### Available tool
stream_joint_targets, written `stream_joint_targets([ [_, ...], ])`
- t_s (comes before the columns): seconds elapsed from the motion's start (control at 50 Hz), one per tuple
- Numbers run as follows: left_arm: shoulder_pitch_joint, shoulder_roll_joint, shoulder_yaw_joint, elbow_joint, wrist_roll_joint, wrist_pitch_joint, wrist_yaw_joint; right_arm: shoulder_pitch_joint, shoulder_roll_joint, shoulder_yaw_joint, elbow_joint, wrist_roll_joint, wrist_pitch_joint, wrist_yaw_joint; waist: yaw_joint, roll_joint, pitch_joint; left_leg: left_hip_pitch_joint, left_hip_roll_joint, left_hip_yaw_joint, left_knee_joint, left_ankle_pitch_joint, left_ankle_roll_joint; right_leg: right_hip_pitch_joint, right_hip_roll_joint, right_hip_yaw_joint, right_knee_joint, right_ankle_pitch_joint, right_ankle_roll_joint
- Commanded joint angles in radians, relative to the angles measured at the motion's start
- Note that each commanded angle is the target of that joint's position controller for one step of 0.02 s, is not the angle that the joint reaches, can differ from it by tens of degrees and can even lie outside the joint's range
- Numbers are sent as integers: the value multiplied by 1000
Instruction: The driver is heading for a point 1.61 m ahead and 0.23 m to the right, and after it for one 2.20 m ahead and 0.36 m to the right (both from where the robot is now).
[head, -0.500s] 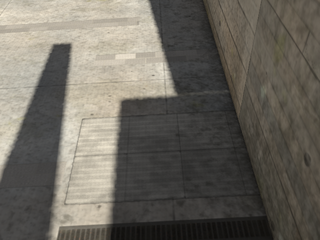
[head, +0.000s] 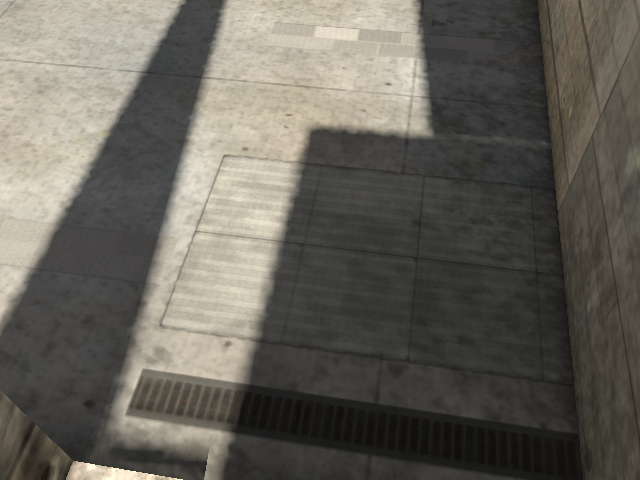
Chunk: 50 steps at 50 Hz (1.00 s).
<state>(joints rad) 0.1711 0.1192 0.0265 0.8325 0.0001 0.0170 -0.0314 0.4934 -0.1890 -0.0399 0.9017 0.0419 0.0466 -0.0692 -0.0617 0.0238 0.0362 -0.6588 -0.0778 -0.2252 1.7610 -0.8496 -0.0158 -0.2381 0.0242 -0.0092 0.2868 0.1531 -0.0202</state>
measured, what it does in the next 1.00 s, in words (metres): goes down: left foot 0.18 m higher, then left foot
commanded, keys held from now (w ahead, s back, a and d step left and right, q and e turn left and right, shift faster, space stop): no key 0.02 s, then w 0.96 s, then w+e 0.02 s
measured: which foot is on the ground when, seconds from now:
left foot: up 0.00-0.20, down 0.22-0.48, up 0.50-0.56, down 0.58-1.00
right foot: down 0.00-0.60, up 0.62-0.98, down 1.00-1.00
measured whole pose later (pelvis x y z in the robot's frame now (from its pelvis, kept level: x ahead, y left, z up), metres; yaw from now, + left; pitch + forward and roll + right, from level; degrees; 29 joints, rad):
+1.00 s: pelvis +0.31 +0.09 -0.19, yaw +0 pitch +2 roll +3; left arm 0.22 0.18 0.04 0.81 -0.01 -0.03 -0.05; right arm 0.51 -0.14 0.00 1.04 0.03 -0.04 -0.05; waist -0.03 -0.08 -0.02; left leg -0.42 -0.09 0.11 1.41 -0.85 0.12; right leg -0.37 0.01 -0.04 0.48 0.38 -0.03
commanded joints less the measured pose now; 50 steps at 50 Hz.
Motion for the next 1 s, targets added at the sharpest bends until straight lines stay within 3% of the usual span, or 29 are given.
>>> stream_joint_targets([
  [0.02,177,179,17,37,8,14,9,-118,2,30,-147,34,-40,0,84,-235,-198,-468,37,36,322,218,2,362,-436,328,47,-86,-270],
  [0.04,170,73,-22,10,61,7,0,-194,-44,3,-83,19,-4,-34,171,-16,-123,-373,-57,90,431,272,2,232,-300,175,36,86,-181],
  [0.06,184,49,-48,17,58,-1,-20,-174,3,8,-79,-4,15,-49,123,12,-109,-321,-53,120,470,237,-12,151,-252,113,114,308,-187],
  [0.08,131,136,-46,40,44,-3,-21,-56,56,31,-121,-30,23,-42,-31,-72,-104,-255,52,62,382,290,-36,17,-358,282,77,159,-287],
  [0.1,141,104,-53,49,31,2,-6,-88,68,46,-142,-28,16,-34,-29,-107,-70,-268,75,67,367,293,-48,-31,-338,274,37,-25,-294],
  [0.12,108,165,-32,75,13,5,12,-120,105,70,-179,-13,8,-21,-57,-236,-41,-201,139,100,279,338,-46,-129,-342,353,-19,-311,-288],
  [0.16,213,84,-51,90,-6,4,57,-240,61,57,-195,-4,-3,-7,34,-155,58,-430,186,48,132,449,-57,-11,-297,408,19,-608,-236],
  [0.18,290,88,-43,103,-10,-1,67,-207,10,33,-178,2,-9,-4,45,-106,89,-474,183,83,-70,617,-54,4,-236,411,78,-747,-218],
  [0.24,354,150,-12,95,13,-21,62,-319,19,35,-243,4,-48,25,99,-132,107,-369,187,157,-272,558,-35,-68,-246,489,31,-847,-227],
  [0.26,365,136,-14,79,-4,-16,61,-376,-7,27,-270,25,-62,27,122,-105,151,-406,172,175,-263,431,-28,-78,-223,460,37,-848,-216],
  [0.3,406,99,-16,59,-14,-11,75,-421,9,31,-277,-1,-66,39,166,0,135,-444,206,168,-469,593,-32,57,-183,442,105,-767,-184],
  [0.46,539,42,-15,63,-18,27,93,-534,66,44,-330,-10,-109,102,208,-95,58,-258,141,272,-691,429,-56,138,-134,301,227,-377,-145],
  [0.5,582,1,-27,81,-13,41,103,-618,60,37,-363,-7,-121,108,222,-22,96,-159,80,337,-1068,610,-52,170,-100,226,171,-380,-108],
  [0.52,601,2,-30,93,-10,42,105,-642,63,31,-376,-7,-134,115,219,-65,105,-155,54,344,-1097,631,-55,234,-104,212,156,-295,-97],
  [0.54,504,92,5,97,-18,56,116,-550,98,37,-377,-15,-138,113,127,-279,60,121,68,278,-1168,574,-22,144,-128,286,217,-237,-107],
  [0.56,465,175,26,100,-27,56,121,-385,86,22,-337,-13,-115,107,37,-327,-15,368,67,277,-1253,476,2,53,-160,315,249,-215,-137],
  [0.58,399,191,42,94,-24,19,109,-142,-48,-32,-245,4,-107,110,-55,-290,-109,692,109,236,-1018,697,45,-159,-191,334,372,-63,-140],
  [0.6,241,153,33,47,-11,-34,96,218,-144,-66,-114,-5,-93,97,-235,-17,-180,958,133,267,-972,956,49,-427,-81,262,744,-229,-92],
  [0.62,354,72,31,31,-11,-63,85,307,-182,-63,-51,2,-83,97,-143,403,-254,956,267,-19,-1083,1101,29,-573,101,358,1107,-775,-64],
  [0.64,474,56,46,47,-48,-73,78,208,-156,-58,-40,4,-79,95,-37,476,-203,895,380,-240,-1279,1110,59,-698,116,373,1177,-729,-69],
  [0.66,419,33,44,32,-82,-57,84,87,-134,-57,-33,13,-91,100,21,363,-78,783,462,-402,-1389,804,143,-845,99,309,1240,-609,-66],
  [0.68,333,46,49,41,-65,-30,98,-15,-76,-44,-39,10,-105,108,35,83,4,628,459,-366,-1357,734,153,-863,35,248,1291,-502,-83],
  [0.72,359,70,55,73,-28,3,99,-143,-1,-13,-16,-30,-116,128,137,-133,-1,299,358,-165,-1182,743,157,-670,-34,212,1177,-414,-104],
  [0.76,379,41,46,96,-4,-1,69,-196,24,11,17,-47,-122,101,190,-47,-10,183,305,-73,-1151,722,173,-593,-58,151,1139,-274,-97],
  [0.78,323,89,48,76,-21,-20,50,-208,63,24,15,-46,-138,84,196,-34,1,97,202,36,-1113,519,131,-533,-69,188,932,-57,-107],
  [0.84,131,57,16,4,23,-65,3,-133,-8,32,50,-35,-143,9,144,-10,-21,-175,98,248,-1042,382,137,-79,13,-22,480,509,-14],
  [0.94,181,109,16,-20,16,-31,-9,-37,-44,29,82,-8,-114,9,98,18,-6,49,159,79,-683,408,181,-110,8,-32,436,366,27],
  [0.98,162,97,24,-26,-43,-40,-17,30,-27,28,99,1,-80,5,69,12,85,336,169,16,-504,682,173,-232,-80,17,-61,29,-17],
  [1.0,405,119,47,75,-27,-40,-25,-13,-62,11,108,-14,-74,21,178,38,-20,150,180,18,-278,862,189,144,-52,-77,15,234,-58],
])
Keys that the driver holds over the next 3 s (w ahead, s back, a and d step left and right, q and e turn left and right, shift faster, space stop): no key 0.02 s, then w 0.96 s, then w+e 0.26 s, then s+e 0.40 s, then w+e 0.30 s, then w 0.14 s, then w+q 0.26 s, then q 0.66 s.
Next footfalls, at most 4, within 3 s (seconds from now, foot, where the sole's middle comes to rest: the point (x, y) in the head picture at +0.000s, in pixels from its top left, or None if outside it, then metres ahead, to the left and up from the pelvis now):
0.22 left None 0.06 0.15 -0.64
0.58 left None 0.20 0.16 -0.82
1.00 right None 0.36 0.02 -1.02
1.46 left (261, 433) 0.73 0.18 -1.23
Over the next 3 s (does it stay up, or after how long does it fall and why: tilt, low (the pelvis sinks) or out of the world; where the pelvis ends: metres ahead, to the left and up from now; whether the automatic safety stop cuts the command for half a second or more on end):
stays up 0.96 -0.14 -0.46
